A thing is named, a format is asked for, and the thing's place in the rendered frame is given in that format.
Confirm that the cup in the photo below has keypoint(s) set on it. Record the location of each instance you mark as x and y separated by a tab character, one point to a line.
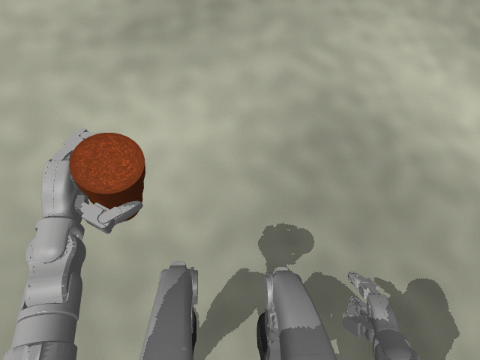
109	168

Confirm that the right robot hand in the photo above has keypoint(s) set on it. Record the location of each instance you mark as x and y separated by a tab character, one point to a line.
367	319

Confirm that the right robot arm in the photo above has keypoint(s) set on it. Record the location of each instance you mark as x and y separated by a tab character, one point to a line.
392	345

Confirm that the left robot arm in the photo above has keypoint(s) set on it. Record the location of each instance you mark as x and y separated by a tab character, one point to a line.
50	306

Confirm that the left robot hand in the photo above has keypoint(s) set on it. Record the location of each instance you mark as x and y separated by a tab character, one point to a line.
61	196

